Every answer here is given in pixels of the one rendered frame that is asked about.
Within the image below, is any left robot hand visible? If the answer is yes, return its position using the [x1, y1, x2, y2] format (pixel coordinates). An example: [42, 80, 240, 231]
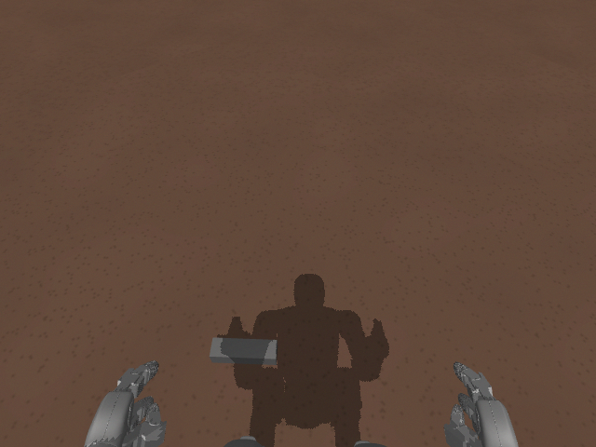
[84, 360, 167, 447]

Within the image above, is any carton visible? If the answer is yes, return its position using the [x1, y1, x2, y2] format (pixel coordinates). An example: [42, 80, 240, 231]
[210, 337, 278, 365]

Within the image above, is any right robot hand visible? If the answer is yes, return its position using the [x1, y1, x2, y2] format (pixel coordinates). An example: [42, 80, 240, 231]
[444, 362, 519, 447]

